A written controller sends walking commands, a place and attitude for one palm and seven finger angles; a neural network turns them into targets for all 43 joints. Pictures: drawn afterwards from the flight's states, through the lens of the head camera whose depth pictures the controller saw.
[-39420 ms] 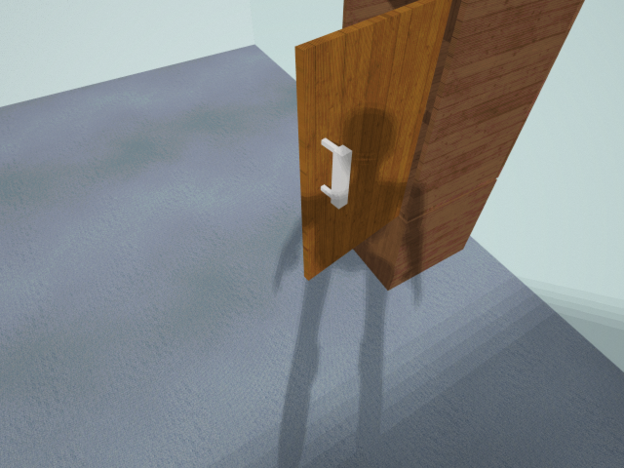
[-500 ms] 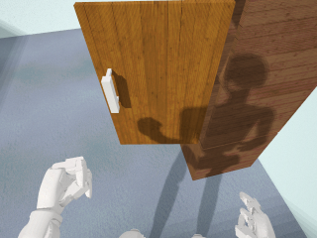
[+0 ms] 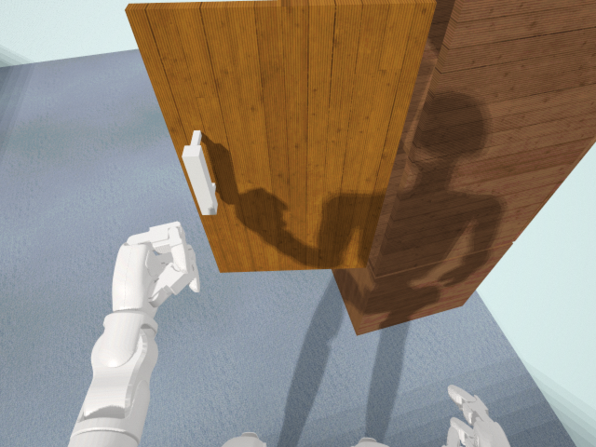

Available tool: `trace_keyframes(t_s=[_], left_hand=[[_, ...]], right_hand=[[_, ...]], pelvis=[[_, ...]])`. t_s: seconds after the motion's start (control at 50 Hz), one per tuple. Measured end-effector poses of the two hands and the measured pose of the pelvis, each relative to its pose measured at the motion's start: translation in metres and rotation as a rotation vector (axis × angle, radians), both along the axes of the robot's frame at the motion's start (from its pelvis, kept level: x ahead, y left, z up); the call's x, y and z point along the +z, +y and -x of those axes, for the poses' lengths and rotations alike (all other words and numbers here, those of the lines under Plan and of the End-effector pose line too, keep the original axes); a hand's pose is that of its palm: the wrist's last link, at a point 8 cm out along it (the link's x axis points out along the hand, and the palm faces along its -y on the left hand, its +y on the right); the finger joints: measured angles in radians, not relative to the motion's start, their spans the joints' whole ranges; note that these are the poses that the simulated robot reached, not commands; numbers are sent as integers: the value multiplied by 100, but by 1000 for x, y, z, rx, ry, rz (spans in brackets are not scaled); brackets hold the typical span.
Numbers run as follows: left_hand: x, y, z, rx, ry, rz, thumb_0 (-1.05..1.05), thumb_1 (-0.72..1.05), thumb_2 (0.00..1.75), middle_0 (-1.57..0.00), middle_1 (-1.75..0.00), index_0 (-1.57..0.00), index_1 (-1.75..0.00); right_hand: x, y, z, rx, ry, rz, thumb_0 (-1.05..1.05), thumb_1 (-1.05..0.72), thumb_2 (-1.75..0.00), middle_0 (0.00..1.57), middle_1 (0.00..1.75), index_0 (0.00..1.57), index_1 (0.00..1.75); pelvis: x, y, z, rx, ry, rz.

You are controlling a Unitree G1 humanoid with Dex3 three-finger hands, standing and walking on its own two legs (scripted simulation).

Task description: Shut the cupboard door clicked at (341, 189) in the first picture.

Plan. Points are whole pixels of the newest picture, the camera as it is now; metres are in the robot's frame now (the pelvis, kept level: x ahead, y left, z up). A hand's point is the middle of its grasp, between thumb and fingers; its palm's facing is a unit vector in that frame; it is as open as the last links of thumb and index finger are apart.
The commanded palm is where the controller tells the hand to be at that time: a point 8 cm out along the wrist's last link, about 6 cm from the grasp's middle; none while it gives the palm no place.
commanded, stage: bring the fist close to the handle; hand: left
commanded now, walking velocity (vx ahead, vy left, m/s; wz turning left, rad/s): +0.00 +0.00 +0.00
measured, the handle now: (203, 173) +0.50 +0.18 +0.07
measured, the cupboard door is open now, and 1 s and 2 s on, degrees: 77 77 62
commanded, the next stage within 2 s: push the door shut along its arc in 0.84 s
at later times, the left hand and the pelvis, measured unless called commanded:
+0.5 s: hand (233, 220) +0.41 +0.11 +0.07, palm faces +0.05 -1.00 +0.00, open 3.1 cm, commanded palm +0.37 +0.17 +0.07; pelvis -0.01 +0.00 +0.00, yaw -1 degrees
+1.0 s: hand (229, 214) +0.41 +0.12 +0.08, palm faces +0.03 -1.00 -0.02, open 3.1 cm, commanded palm +0.39 +0.18 +0.07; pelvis -0.01 +0.00 +0.00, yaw -1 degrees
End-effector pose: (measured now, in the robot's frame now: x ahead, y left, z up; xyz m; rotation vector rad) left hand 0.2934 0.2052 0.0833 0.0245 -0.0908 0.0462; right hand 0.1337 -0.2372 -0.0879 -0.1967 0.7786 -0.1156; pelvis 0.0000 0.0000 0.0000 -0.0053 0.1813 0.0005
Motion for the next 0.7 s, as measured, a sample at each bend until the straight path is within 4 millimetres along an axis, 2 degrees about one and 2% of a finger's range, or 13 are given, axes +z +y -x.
trace_keyframes(t_s=[0.12,0.16,0.3,0.44,0.5,0.62,0.7], left_hand=[[-19,-15,-19,-47,97,5,2,90,90,-130,-150,-130,-150],[-19,-18,-26,-34,87,14,2,90,90,-130,-150,-130,-150],[3,-23,-54,1,-20,1,2,90,90,-130,-150,-130,-150],[-12,-37,-80,-17,96,8,2,90,90,-130,-150,-130,-150],[-13,-40,-89,8,85,31,2,90,90,-130,-150,-130,-150],[0,-36,-96,23,-6,0,2,90,90,-130,-150,-130,-150],[-9,-32,-95,15,65,-14,2,90,90,-130,-150,-130,-150]], right_hand=[[-3,0,7,-17,40,1,1,-90,-90,20,30,20,30],[-4,-1,10,-27,48,4,1,-90,-90,20,30,20,30],[-10,-2,21,-34,85,0,1,-90,-90,20,30,20,30],[-16,-6,42,-66,151,-10,1,-90,-90,20,30,20,30],[-18,-10,55,-83,185,-1,1,-90,-90,20,30,20,30],[-24,-17,78,-113,246,-4,1,-90,-90,20,30,20,30],[-25,-19,88,-128,283,-12,1,-90,-90,20,30,20,30]], pelvis=[[1,2,3,-3,1,0],[1,2,4,-7,4,-2],[-1,2,6,-8,15,-1],[0,1,10,-12,27,-4],[-1,-1,12,-18,36,-7],[-3,-3,11,-30,50,-10],[0,-3,11,-31,44,-11]])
